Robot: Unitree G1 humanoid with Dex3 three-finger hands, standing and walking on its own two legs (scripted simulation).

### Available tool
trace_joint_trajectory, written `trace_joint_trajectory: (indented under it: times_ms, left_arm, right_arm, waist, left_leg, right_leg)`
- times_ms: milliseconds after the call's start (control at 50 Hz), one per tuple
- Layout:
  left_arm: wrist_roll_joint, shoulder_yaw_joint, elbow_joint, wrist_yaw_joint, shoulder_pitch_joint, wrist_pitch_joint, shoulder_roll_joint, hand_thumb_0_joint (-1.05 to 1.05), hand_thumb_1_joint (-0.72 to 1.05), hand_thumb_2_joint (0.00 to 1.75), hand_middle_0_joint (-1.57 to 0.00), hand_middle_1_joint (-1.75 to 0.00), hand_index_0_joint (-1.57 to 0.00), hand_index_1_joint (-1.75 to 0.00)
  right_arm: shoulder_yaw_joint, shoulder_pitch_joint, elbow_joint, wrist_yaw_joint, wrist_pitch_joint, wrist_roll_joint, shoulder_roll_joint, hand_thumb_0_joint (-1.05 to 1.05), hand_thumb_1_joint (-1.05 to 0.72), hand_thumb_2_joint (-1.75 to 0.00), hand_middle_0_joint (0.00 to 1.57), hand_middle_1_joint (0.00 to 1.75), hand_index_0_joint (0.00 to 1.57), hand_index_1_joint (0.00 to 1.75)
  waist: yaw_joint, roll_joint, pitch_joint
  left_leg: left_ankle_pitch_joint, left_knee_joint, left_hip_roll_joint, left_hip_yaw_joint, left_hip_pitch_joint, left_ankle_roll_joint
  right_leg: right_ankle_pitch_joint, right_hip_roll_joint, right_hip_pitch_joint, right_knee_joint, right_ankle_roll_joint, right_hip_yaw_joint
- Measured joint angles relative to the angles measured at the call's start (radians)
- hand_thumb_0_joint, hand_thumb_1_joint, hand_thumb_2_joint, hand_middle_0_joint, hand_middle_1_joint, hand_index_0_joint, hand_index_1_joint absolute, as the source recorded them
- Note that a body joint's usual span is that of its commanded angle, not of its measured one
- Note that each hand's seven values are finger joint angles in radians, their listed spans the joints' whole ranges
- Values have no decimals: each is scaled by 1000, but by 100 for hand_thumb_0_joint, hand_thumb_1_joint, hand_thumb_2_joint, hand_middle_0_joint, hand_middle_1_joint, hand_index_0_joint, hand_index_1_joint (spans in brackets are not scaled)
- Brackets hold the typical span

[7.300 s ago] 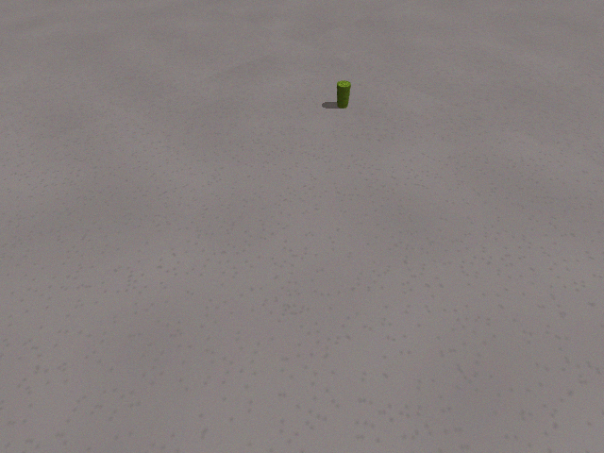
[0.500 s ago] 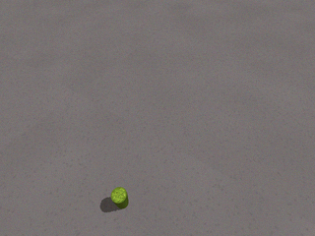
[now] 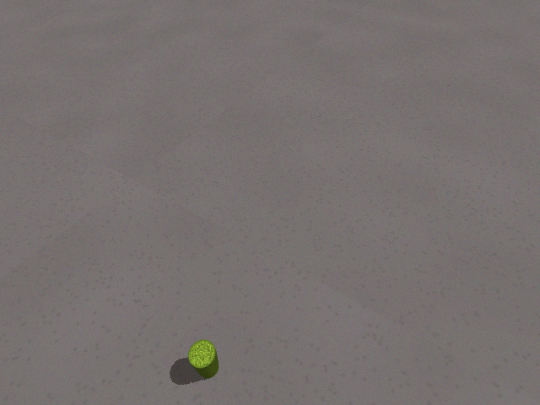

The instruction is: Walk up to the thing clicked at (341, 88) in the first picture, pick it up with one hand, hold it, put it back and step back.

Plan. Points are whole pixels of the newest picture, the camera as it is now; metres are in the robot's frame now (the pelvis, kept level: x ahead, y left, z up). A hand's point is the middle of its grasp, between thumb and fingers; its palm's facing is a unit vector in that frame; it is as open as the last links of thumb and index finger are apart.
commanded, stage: walk up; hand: left
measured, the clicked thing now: (205, 360) +0.42 +0.25 -0.71
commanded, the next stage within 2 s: stand in 0.56 s
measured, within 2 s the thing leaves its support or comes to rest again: neither
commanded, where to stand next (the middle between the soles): +0.03 +0.01 m, yaw +2 degrees
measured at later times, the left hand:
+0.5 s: hand out of the picture +0.09 +0.25 -0.15, palm faces +0.00 -0.94 -0.34, open 7.4 cm
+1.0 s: hand out of the picture +0.09 +0.24 -0.15, palm faces -0.01 -0.94 -0.34, open 7.4 cm
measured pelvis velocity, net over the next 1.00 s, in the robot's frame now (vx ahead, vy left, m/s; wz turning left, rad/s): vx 0.01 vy -0.01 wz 0.01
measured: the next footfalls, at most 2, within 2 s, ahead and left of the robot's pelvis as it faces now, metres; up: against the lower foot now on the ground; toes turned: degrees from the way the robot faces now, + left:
none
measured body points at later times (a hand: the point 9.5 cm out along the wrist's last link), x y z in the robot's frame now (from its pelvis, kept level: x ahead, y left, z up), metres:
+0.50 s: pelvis +0.01 +0.00 +0.00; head +0.02 +0.00 +0.45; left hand +0.09 +0.30 -0.13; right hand +0.10 -0.30 -0.13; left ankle +0.02 +0.12 -0.75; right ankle +0.02 -0.13 -0.75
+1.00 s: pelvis +0.01 -0.01 +0.00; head +0.01 -0.01 +0.45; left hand +0.09 +0.29 -0.13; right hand +0.09 -0.31 -0.13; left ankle +0.02 +0.12 -0.75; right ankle +0.02 -0.13 -0.75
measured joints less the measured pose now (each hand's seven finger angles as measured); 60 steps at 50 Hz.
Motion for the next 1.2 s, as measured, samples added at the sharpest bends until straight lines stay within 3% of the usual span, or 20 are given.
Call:
trace_joint_trajectory:
  times_ms: [340,1200]
  left_arm:
    - [7,-2,30,1,2,5,7,0,91,89,-20,-30,-20,-30]
    - [8,-10,6,2,48,6,14,0,91,89,-20,-30,-20,-30]
  right_arm:
    - [-7,-26,-3,-9,-5,1,-11,1,-91,-90,20,30,20,30]
    - [-3,13,-10,-4,3,-7,-9,1,-91,-90,20,30,20,30]
  waist:
    - [-4,2,-12]
    - [-4,12,-10]
  left_leg:
    - [11,-43,-6,0,23,3]
    - [16,-49,15,-17,20,-21]
  right_leg:
    - [8,-6,22,-39,5,-1]
    - [2,15,18,-34,-19,-18]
